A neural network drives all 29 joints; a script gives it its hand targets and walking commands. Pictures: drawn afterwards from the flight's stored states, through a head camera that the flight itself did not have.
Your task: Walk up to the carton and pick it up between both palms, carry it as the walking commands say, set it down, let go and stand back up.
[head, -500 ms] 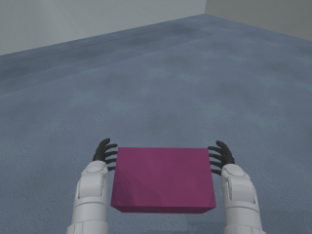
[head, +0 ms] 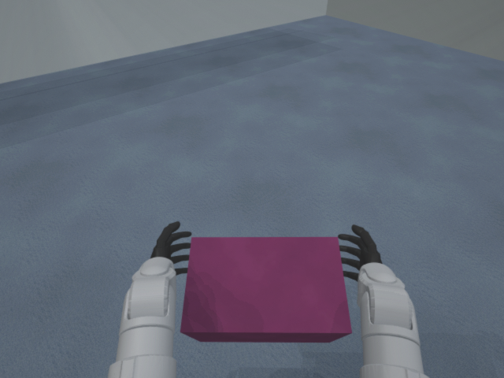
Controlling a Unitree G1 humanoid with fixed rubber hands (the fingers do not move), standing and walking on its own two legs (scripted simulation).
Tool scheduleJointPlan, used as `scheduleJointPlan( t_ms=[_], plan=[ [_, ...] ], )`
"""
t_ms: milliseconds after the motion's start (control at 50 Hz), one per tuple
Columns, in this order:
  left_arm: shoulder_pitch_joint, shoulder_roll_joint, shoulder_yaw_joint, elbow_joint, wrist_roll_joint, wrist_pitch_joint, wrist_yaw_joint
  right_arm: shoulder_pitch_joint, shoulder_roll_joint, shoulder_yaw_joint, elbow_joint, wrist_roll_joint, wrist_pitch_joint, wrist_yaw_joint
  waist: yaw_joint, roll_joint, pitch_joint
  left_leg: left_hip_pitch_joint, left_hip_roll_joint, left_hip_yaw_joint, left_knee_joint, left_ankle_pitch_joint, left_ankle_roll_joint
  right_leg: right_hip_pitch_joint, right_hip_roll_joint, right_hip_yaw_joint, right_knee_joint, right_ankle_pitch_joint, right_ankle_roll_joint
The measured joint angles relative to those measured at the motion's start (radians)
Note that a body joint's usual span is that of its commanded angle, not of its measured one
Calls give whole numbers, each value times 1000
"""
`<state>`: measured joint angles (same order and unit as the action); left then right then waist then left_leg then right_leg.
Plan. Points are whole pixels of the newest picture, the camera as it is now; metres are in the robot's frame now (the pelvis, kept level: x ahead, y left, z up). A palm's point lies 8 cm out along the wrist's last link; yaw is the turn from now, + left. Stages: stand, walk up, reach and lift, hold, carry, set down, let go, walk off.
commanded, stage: reach and lift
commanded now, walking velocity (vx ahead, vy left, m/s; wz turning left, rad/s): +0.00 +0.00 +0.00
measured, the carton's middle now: (264, 293) +0.30 +0.00 -0.04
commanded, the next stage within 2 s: hold in 0.66 s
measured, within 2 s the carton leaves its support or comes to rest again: neither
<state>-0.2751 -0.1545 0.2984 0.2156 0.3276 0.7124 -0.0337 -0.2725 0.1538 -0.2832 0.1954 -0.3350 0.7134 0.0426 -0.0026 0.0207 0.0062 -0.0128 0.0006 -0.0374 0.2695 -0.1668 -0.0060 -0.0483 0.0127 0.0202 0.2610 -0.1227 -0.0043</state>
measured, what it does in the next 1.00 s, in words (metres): stands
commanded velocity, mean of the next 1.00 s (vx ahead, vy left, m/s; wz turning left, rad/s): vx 0.00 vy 0.00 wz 0.00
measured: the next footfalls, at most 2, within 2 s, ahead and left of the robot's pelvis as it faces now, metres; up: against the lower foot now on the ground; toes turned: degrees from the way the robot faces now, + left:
none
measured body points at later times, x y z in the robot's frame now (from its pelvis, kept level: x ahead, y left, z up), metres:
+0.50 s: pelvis +0.00 +0.01 +0.00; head -0.05 +0.00 +0.45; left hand +0.30 +0.17 +0.04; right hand +0.29 -0.17 +0.04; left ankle -0.01 +0.13 -0.75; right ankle +0.02 -0.12 -0.75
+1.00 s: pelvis -0.01 +0.01 +0.00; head -0.05 +0.00 +0.45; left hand +0.29 +0.18 +0.04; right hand +0.29 -0.16 +0.04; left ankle -0.01 +0.13 -0.75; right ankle +0.02 -0.12 -0.75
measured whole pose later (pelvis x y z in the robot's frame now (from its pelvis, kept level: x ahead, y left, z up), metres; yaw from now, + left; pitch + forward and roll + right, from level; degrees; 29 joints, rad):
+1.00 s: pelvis -0.01 +0.01 +0.00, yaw +0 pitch -7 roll +0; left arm -0.25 -0.15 0.28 0.21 0.31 0.72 -0.04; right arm -0.22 0.14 -0.26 0.18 -0.31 0.73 0.03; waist 0.00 0.01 0.00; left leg 0.00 -0.01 -0.03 0.29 -0.18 0.00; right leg -0.04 0.01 0.03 0.29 -0.13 0.00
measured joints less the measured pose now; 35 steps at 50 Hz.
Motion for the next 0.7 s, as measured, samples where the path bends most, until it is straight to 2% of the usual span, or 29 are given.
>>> scheduleJointPlan(
  t_ms=[700],
  plan=[
    [36, 8, -26, -6, -15, 7, -3, 60, -13, 26, -24, 26, 19, 1, -1, -8, -7, 18, -12, 7, 12, -5, 11, 14, -11, 9, 17, -6, 10]
  ],
)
